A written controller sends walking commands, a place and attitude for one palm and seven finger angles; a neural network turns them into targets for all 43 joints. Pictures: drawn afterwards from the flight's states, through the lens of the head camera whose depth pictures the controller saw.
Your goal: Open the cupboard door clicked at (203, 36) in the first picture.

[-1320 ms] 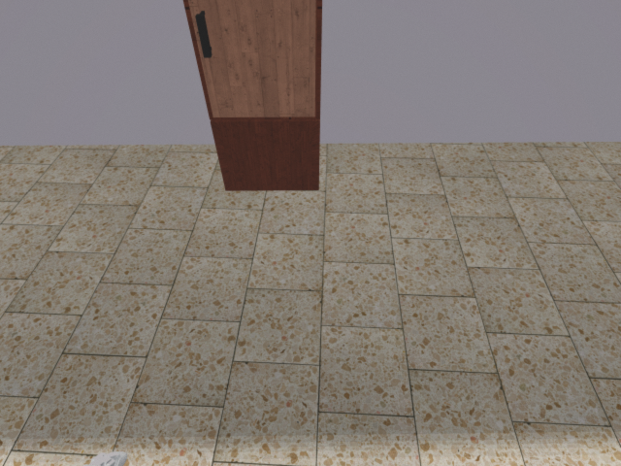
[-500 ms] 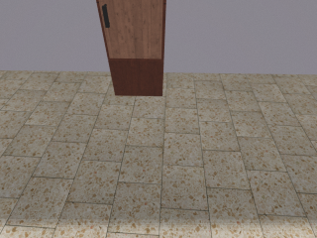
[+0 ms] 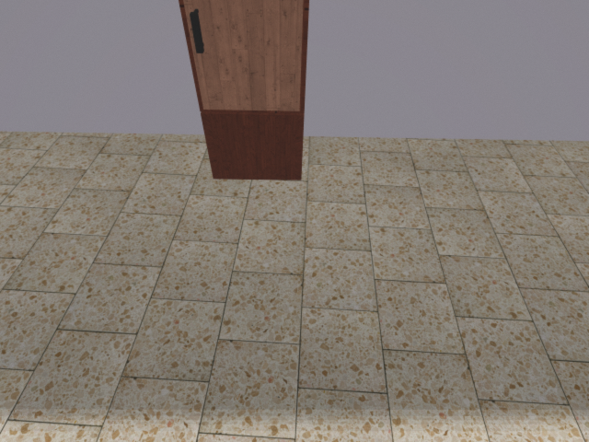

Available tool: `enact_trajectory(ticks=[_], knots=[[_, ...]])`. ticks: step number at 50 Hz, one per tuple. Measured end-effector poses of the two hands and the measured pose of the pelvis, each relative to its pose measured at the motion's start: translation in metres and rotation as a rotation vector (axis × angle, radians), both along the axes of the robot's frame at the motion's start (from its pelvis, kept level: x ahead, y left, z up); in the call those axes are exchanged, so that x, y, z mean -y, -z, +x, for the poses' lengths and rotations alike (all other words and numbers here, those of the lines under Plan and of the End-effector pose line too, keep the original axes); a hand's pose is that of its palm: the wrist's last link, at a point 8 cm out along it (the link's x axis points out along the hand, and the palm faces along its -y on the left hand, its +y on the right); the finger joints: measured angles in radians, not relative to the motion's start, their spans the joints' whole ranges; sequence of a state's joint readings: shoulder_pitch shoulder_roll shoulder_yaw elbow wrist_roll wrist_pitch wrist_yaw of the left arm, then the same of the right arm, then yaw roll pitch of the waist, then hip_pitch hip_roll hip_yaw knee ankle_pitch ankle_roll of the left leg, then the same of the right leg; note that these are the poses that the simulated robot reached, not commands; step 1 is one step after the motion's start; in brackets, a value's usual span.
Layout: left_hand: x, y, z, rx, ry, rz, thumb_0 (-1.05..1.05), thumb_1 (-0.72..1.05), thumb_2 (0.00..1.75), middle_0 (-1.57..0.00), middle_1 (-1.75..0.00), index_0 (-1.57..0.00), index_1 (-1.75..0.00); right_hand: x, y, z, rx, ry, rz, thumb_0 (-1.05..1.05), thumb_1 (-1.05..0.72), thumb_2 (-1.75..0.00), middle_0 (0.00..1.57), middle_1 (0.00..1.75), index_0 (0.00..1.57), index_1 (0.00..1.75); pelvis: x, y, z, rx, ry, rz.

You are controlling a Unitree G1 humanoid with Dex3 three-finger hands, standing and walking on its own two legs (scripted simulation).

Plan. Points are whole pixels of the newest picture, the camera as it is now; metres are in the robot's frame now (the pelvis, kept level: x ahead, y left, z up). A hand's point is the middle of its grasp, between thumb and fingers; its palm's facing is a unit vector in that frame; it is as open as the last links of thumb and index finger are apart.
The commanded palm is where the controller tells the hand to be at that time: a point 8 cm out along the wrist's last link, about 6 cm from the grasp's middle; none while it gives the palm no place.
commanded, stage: look at it before walking up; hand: left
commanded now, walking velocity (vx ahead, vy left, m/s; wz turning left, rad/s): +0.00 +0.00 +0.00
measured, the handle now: (198, 31) +1.42 +0.45 -0.02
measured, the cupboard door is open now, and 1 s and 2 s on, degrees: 0 0 0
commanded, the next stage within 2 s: walk to a spot facing it in 0.12 s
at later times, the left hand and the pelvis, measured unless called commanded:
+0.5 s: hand out of the picture +0.03 +0.23 -0.19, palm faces +0.11 -0.97 -0.21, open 7.3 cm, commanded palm none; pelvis +0.04 +0.02 -0.01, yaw +6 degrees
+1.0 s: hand (164, 354) +0.30 +0.26 -0.18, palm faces +0.17 -0.97 -0.16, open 7.3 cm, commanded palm none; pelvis +0.23 +0.07 -0.01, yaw +12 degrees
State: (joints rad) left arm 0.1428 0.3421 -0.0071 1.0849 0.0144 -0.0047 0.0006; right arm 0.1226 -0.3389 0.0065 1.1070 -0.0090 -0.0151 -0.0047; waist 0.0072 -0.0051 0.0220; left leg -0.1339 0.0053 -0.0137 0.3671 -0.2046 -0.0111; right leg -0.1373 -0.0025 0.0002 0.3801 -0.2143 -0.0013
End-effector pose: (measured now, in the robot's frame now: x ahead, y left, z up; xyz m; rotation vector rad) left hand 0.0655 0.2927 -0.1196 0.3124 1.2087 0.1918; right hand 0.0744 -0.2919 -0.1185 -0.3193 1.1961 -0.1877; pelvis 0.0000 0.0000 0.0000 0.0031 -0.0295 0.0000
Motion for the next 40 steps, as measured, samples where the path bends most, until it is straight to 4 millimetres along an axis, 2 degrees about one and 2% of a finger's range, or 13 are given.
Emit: enact_trajectory(ticks=[13,17,23,28,30,32,34,40], knots=[[-0.001,0.001,-0.006,-0.024,-0.008,0.004,0.0,0.91,0.9,-0.2,-0.3,-0.2,-0.3,0.0,0.001,-0.002,-0.02,0.0,0.001,0.01,-0.91,-0.9,0.21,0.3,0.2,0.3,0.0,0.0,0.002,-0.004,-0.002,-0.001],[0.006,0.007,-0.01,-0.033,-0.028,-0.013,0.0,0.91,0.9,-0.2,-0.3,-0.2,-0.3,-0.009,0.008,-0.005,-0.044,-0.003,0.016,0.01,-0.91,-0.9,0.21,0.3,0.2,0.3,-0.001,0.003,0.008,-0.009,-0.014,-0.006],[0.019,0.028,-0.036,-0.056,-0.121,-0.101,0.0,0.91,0.9,-0.2,-0.3,-0.2,-0.3,-0.042,0.017,-0.011,-0.137,-0.024,0.055,0.01,-0.91,-0.9,0.2,0.3,0.2,0.3,-0.014,0.008,0.029,-0.016,-0.081,-0.026],[0.015,0.052,-0.067,-0.163,-0.213,-0.173,0.0,0.91,0.9,-0.2,-0.3,-0.2,-0.3,-0.081,0.024,0.008,-0.151,-0.047,0.073,0.01,-0.91,-0.9,0.2,0.3,0.2,0.3,-0.04,0.019,0.055,-0.011,-0.138,-0.026],[0.012,0.056,-0.072,-0.225,-0.229,-0.189,0.0,0.91,0.9,-0.2,-0.3,-0.2,-0.3,-0.096,0.027,0.012,-0.14,-0.034,0.078,0.01,-0.91,-0.9,0.2,0.3,0.2,0.3,-0.051,0.022,0.065,-0.016,-0.132,-0.02],[0.008,0.053,-0.066,-0.257,-0.229,-0.196,0.0,0.91,0.9,-0.2,-0.3,-0.2,-0.3,-0.11,0.026,0.012,-0.149,-0.01,0.088,0.0,-0.91,-0.9,0.2,0.3,0.2,0.3,-0.058,0.019,0.076,-0.022,-0.132,-0.018],[0.003,0.047,-0.049,-0.247,-0.229,-0.203,0.01,0.91,0.9,-0.2,-0.3,-0.2,-0.3,-0.123,0.021,0.009,-0.179,0.004,0.101,0.0,-0.91,-0.9,0.2,0.3,0.2,0.3,-0.064,0.013,0.089,-0.027,-0.143,-0.016],[-0.008,0.034,0.032,-0.119,-0.245,-0.206,0.01,0.91,0.9,-0.19,-0.3,-0.2,-0.3,-0.157,0.014,0.008,-0.308,0.023,0.147,0.0,-0.91,-0.9,0.21,0.3,0.2,0.3,-0.076,0.001,0.131,-0.036,-0.183,-0.018]])
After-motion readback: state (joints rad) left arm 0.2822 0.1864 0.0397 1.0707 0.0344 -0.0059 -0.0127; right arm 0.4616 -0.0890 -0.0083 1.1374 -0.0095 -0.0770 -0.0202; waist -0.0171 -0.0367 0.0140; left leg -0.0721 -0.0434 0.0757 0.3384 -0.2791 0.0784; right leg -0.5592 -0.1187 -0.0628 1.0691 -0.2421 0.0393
